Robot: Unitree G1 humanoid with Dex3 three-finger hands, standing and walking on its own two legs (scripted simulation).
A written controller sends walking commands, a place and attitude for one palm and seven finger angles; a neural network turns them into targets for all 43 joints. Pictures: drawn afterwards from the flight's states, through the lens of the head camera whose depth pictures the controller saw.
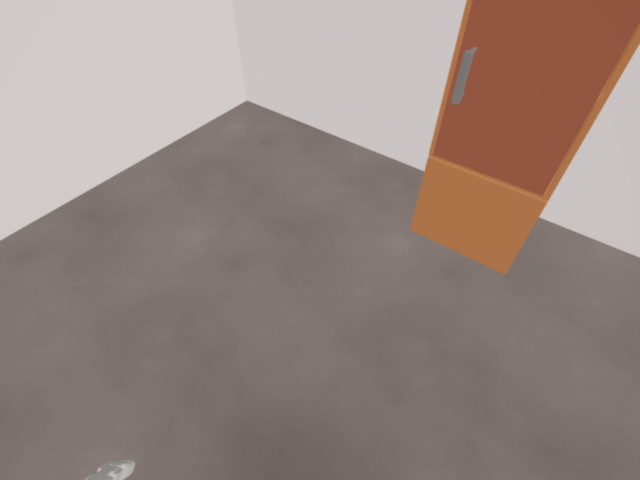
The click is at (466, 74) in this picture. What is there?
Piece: cupboard door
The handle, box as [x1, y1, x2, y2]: [451, 47, 477, 104]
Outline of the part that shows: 477,47 473,47 470,50 466,50 463,54 451,99 451,102 457,104 464,92 462,91 471,59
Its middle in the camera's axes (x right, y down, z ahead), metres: +0.42 -0.48 +1.14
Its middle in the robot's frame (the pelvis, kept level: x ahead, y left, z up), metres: +1.19 -0.37 -0.03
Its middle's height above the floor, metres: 0.74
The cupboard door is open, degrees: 0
